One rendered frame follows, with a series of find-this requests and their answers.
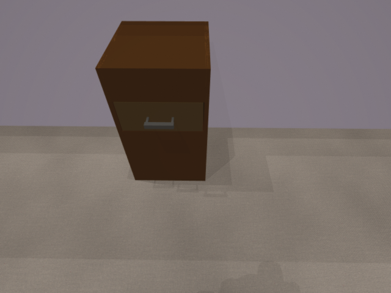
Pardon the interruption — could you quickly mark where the handle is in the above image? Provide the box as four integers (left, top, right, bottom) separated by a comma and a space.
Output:
144, 117, 174, 129

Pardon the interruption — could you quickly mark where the drawer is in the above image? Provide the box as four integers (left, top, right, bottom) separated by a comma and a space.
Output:
114, 102, 203, 131

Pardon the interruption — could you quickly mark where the cabinet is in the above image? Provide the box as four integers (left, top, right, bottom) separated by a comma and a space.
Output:
95, 21, 211, 181

